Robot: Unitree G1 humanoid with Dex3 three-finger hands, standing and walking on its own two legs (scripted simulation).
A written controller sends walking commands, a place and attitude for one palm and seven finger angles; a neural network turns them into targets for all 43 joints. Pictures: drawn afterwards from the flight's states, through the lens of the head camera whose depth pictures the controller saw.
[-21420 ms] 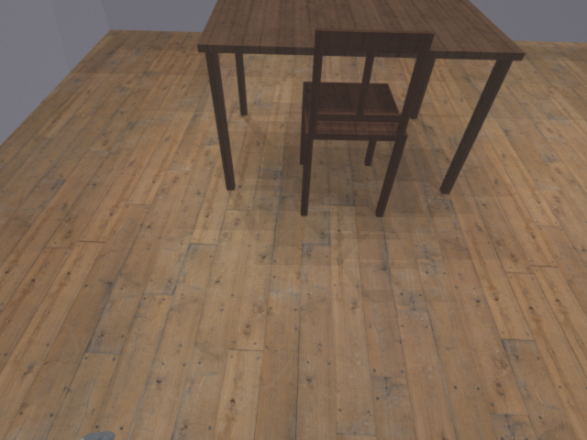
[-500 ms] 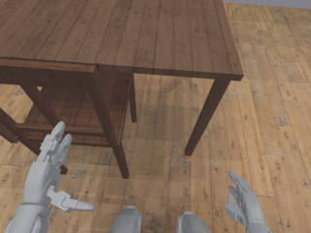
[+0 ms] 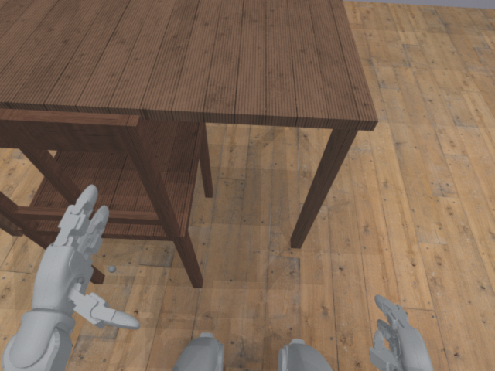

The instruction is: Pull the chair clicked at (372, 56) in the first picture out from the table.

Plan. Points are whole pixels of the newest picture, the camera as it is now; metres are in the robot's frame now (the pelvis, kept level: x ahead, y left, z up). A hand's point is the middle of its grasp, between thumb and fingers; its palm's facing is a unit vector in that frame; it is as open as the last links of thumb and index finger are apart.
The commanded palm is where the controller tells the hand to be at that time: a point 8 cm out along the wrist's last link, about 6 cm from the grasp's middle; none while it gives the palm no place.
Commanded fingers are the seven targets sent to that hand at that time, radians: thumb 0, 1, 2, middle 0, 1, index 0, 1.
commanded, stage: raise the hand toward the chair's back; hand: left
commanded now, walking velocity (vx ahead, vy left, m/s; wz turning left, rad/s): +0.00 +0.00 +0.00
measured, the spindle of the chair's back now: (63, 184) +0.42 +0.38 -0.02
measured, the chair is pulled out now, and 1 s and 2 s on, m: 0.00 0.00 0.00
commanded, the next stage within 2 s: aim the fingers beside a spindle in 0.28 s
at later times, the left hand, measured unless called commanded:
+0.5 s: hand (125, 277) +0.24 +0.19 +0.05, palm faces +0.05 -1.00 -0.06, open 16.9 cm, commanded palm +0.22 +0.24 +0.05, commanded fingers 0.00 -0.50 0.30 -0.06 -0.08 -0.06 -0.08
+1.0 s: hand (133, 274) +0.25 +0.19 +0.03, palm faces +0.03 -1.00 -0.04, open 16.9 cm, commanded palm +0.23 +0.24 +0.03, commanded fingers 0.00 -0.50 0.30 -0.06 -0.08 -0.06 -0.08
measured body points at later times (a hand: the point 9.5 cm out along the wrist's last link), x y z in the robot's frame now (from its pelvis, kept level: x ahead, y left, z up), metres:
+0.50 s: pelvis -0.01 -0.02 +0.00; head +0.06 -0.02 +0.44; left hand +0.23 +0.24 +0.05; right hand +0.18 -0.25 -0.08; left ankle +0.01 +0.10 -0.65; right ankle +0.02 -0.10 -0.65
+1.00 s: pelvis -0.01 -0.01 -0.02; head +0.07 +0.00 +0.42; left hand +0.24 +0.24 +0.03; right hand +0.18 -0.25 -0.10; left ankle +0.01 +0.10 -0.65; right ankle +0.02 -0.10 -0.65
